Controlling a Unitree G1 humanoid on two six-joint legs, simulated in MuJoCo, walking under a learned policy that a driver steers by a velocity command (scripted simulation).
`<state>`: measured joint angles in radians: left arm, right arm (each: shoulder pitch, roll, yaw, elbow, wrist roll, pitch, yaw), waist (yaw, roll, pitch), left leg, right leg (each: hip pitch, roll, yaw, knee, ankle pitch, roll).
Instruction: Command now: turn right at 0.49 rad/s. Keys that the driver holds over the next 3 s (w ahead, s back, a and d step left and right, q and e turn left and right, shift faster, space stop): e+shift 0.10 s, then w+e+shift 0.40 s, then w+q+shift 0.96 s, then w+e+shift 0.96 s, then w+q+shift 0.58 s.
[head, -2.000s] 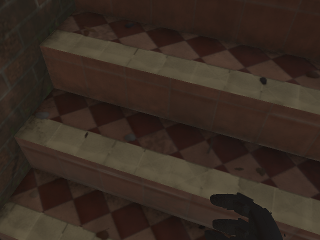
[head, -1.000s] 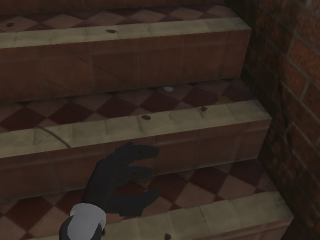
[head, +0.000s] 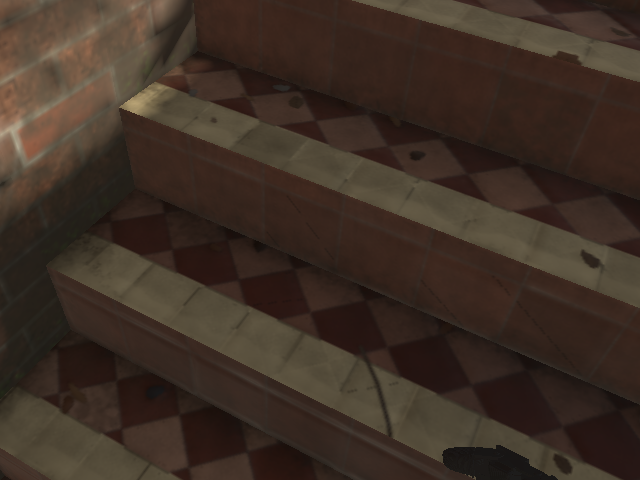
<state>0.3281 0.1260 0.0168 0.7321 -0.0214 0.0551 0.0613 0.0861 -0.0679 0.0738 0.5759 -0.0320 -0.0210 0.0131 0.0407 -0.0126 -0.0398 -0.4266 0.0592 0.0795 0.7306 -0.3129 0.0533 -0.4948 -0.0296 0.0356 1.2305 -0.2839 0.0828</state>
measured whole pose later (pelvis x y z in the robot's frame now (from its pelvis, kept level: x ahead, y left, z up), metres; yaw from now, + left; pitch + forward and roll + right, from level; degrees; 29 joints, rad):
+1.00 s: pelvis +0.28 -0.16 +0.20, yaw -18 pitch +2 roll +0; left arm 0.38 0.24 -0.01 1.04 0.10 -0.02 -0.03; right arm 0.00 -0.16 0.02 0.55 0.05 -0.05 0.00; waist -0.07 -0.01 -0.09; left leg -1.43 -0.04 -0.17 2.33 -0.01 0.14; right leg -0.23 -0.08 -0.22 0.66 -0.45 0.00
